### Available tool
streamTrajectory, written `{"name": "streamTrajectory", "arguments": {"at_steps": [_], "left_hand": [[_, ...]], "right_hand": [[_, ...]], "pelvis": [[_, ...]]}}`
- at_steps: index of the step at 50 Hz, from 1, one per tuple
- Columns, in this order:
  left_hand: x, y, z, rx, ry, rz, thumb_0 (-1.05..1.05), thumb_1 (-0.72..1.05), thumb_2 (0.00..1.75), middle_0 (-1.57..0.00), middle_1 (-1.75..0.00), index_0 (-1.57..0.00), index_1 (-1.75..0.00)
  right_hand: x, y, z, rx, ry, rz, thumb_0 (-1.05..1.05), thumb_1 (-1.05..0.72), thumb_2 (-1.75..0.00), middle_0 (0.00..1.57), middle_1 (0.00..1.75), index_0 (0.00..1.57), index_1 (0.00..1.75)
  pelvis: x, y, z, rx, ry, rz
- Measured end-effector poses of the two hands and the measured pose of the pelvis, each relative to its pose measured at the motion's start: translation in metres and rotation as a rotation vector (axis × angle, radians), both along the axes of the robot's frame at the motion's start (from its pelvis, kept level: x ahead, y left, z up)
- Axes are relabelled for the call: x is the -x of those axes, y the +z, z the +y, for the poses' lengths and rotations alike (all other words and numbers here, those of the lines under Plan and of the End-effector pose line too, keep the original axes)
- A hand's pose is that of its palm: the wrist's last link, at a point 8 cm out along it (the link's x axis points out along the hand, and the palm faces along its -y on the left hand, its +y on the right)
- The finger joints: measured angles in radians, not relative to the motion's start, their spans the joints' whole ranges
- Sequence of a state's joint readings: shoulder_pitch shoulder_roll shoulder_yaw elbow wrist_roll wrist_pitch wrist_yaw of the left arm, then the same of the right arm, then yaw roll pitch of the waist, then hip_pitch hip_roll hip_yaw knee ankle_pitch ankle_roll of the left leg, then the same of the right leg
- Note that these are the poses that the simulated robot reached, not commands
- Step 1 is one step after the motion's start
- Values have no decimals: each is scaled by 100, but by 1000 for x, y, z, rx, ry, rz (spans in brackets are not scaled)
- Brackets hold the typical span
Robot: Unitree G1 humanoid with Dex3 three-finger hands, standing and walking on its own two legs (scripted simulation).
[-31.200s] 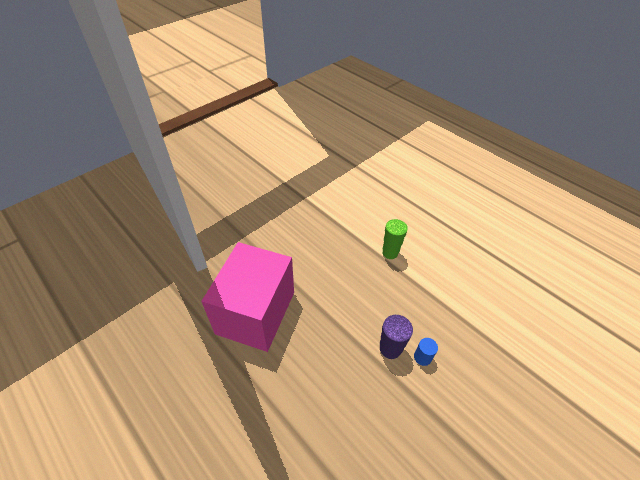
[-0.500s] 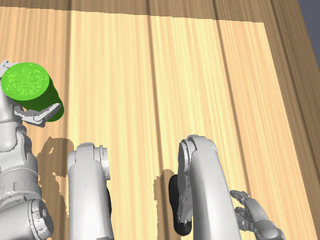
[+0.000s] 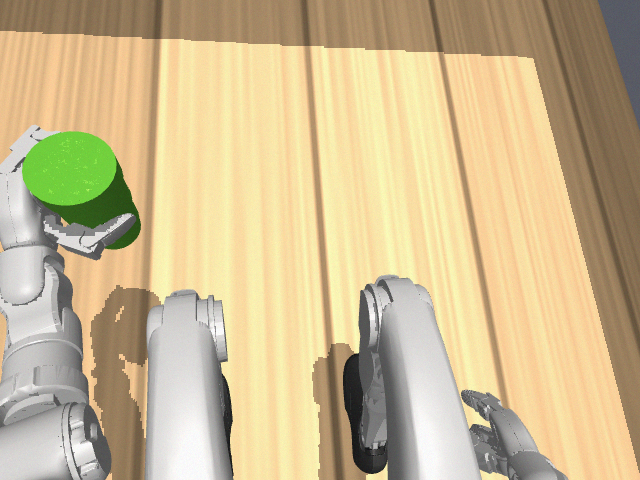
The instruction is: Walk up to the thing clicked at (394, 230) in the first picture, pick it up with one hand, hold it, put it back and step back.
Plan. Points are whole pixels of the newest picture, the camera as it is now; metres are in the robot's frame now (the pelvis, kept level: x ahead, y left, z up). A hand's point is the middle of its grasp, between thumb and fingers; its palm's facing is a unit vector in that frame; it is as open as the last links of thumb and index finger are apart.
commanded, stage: lift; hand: left
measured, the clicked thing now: (96, 202) +0.43 +0.24 -0.06
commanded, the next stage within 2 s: hold in 2.00 s
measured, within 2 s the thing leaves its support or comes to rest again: neither
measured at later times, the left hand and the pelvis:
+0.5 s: hand (30, 166) +0.40 +0.23 +0.09, palm faces +0.18 -0.98 -0.06, open 10.8 cm; pelvis +0.01 +0.00 +0.10, yaw +1 degrees
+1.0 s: hand out of the picture +0.38 +0.22 +0.26, palm faces +0.21 -0.98 -0.05, open 10.8 cm; pelvis +0.05 +0.01 +0.25, yaw +3 degrees
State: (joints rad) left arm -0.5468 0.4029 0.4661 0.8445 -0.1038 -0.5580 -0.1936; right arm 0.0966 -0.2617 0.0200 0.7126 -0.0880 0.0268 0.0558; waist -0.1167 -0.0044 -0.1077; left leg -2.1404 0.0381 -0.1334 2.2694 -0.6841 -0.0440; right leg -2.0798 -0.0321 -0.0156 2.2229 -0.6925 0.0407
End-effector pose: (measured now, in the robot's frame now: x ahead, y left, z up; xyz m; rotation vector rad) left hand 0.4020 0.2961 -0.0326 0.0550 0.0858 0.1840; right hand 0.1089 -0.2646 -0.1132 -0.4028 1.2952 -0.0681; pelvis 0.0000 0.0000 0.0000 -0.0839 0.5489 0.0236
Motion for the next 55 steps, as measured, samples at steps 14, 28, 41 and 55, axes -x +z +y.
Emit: {"name": "streamTrajectory", "arguments": {"at_steps": [14,28,41,55], "left_hand": [[20,55,-7,5,-10,11,-2,-54,112,-74,-107,-68,-113],[32,157,-14,-4,11,3,-2,-53,112,-73,-108,-67,-113],[49,253,-24,16,34,35,-2,-53,111,-73,-108,-66,-113],[50,322,-26,20,25,23,-2,-52,111,-73,-107,-67,-113]], "right_hand": [[-18,39,0,-19,-24,-83,1,-92,-90,20,30,20,30],[-60,119,16,-46,-42,-198,1,-91,-90,20,30,20,30],[-86,212,33,-74,-56,-292,1,-91,-90,20,30,20,30],[-94,284,36,-73,-31,-339,1,-90,-90,20,30,20,30]], "pelvis": [[-2,42,-3,-12,6,14],[-17,122,1,-13,18,0],[-40,207,5,-22,35,-87],[-55,270,7,-34,49,-197]]}}
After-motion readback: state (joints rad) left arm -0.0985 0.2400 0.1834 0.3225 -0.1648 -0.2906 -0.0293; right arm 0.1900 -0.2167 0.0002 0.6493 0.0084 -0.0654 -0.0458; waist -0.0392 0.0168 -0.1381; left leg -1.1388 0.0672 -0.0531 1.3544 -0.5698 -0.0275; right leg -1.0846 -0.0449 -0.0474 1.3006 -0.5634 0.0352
